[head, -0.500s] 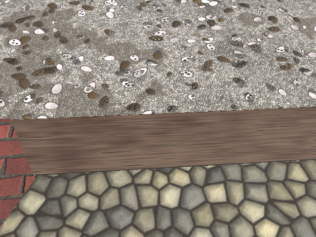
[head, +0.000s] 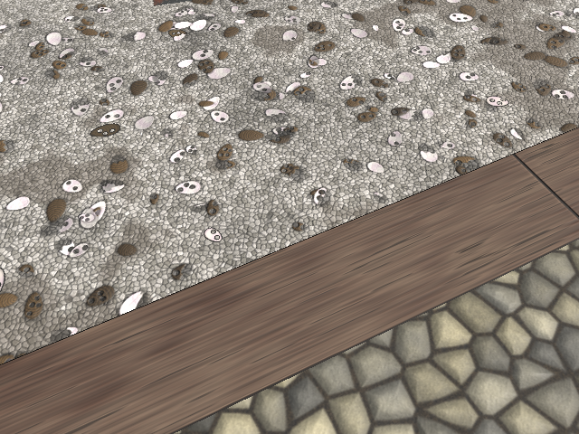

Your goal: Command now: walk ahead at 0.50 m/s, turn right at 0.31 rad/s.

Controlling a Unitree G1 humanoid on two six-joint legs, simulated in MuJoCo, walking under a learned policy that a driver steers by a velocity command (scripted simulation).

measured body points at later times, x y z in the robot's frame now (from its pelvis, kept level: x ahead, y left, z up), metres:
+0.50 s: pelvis +0.27 +0.03 -0.01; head +0.31 +0.04 +0.44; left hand +0.21 +0.28 -0.15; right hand +0.45 -0.18 -0.13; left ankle +0.36 +0.09 -0.73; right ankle +0.07 -0.04 -0.70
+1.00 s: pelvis +0.55 +0.07 +0.00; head +0.58 +0.09 +0.45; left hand +0.67 +0.37 -0.08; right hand +0.63 -0.21 -0.12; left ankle +0.36 +0.09 -0.72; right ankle +0.72 +0.03 -0.72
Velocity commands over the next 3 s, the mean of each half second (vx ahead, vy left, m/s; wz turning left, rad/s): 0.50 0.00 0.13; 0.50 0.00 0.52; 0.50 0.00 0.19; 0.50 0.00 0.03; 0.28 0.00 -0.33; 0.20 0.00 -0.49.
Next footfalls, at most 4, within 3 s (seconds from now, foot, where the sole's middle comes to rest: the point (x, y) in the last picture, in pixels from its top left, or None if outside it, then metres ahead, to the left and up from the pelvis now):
0.48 left None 0.40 0.10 -0.76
1.02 right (274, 307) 0.76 0.05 -0.76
1.78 left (113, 273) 0.97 0.53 -0.90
2.26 right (141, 199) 1.25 0.49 -0.90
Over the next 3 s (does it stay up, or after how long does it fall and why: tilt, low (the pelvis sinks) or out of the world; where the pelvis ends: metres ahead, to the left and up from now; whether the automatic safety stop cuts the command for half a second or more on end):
stays up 1.17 0.56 -0.12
